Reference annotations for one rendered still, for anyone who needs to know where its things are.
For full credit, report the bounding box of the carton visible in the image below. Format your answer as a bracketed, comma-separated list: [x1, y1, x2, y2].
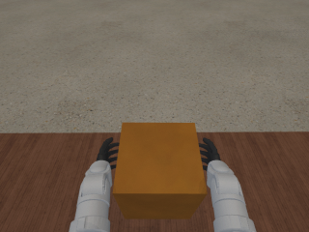
[112, 122, 208, 219]

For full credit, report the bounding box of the robot left forearm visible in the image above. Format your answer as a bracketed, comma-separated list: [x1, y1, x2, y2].
[69, 159, 113, 232]

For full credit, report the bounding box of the robot right forearm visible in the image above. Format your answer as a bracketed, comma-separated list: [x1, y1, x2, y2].
[207, 159, 257, 232]

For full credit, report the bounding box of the robot right hand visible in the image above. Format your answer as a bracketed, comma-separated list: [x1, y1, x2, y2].
[198, 137, 221, 171]

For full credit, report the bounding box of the robot left hand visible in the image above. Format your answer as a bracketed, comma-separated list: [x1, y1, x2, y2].
[96, 137, 120, 170]

